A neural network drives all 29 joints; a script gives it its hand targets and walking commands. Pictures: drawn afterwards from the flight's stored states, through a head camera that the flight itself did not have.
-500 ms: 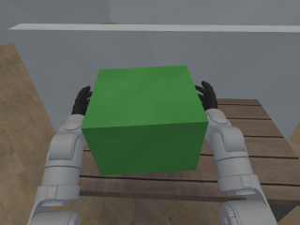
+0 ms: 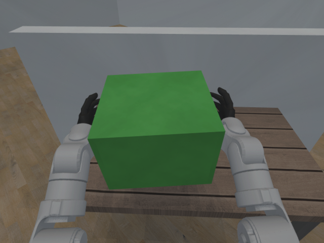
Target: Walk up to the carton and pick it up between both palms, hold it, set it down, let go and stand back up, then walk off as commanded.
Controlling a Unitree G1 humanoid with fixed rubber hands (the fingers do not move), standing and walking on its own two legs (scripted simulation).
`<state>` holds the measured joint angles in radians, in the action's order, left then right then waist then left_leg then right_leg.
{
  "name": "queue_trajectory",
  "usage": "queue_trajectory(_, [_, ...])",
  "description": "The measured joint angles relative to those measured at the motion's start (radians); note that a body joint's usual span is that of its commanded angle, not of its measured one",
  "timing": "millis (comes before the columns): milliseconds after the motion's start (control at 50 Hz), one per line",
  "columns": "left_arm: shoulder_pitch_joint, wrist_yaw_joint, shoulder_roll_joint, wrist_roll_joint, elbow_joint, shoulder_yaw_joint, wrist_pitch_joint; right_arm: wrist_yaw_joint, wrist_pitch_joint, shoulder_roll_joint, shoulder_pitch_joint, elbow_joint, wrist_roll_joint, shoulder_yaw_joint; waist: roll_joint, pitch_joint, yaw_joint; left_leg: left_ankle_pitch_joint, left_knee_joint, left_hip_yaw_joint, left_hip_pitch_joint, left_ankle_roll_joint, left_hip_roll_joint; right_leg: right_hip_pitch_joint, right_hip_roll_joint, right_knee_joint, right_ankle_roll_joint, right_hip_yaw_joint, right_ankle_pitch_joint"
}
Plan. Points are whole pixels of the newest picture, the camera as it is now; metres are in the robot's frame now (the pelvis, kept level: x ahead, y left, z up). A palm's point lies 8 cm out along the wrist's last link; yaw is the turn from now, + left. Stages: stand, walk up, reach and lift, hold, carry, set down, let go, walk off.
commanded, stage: hold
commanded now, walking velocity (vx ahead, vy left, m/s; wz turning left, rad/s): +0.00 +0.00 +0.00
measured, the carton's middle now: (157, 127) +0.36 -0.01 +0.17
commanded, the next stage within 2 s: none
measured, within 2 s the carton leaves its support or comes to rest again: neither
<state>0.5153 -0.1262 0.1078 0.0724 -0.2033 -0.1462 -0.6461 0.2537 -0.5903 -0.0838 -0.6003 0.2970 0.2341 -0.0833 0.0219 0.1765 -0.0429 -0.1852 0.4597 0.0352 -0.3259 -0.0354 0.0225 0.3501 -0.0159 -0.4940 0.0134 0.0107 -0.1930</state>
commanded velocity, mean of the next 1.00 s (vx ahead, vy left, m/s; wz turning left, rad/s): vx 0.00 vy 0.00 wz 0.00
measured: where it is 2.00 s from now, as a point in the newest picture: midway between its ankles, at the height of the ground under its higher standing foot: outside the picture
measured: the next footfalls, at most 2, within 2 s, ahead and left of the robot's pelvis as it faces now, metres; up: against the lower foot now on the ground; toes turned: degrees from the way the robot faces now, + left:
none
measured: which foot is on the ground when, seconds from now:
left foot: down 0.00-1.00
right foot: down 0.00-1.00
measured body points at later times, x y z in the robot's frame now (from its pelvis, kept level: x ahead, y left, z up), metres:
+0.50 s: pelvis +0.00 +0.00 +0.00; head -0.04 -0.01 +0.45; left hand +0.37 +0.16 +0.18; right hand +0.37 -0.17 +0.18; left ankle +0.03 +0.15 -0.74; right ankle +0.04 -0.11 -0.74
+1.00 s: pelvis +0.00 +0.00 +0.00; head -0.05 -0.01 +0.45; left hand +0.37 +0.16 +0.18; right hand +0.37 -0.17 +0.18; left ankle +0.03 +0.15 -0.74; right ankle +0.04 -0.11 -0.74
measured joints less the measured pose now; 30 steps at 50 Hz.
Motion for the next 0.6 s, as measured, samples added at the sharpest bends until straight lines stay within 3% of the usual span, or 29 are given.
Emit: queue_trajectory(600, [-0.001,0.001,-0.002,-0.004,-0.004,0.000,-0.002,-0.004,0.001,0.000,0.000,0.005,-0.006,0.000,0.000,0.000,0.000,0.001,-0.002,0.000,0.004,0.000,0.000,-0.004,0.000,0.002,0.000,0.000,0.000])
